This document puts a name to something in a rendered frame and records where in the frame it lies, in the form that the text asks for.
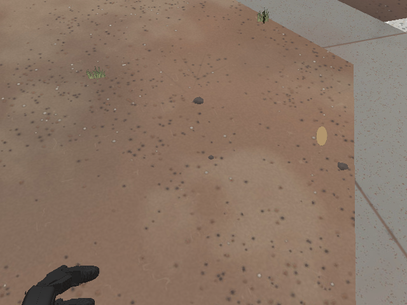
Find robot left hand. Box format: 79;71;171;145
22;265;99;305

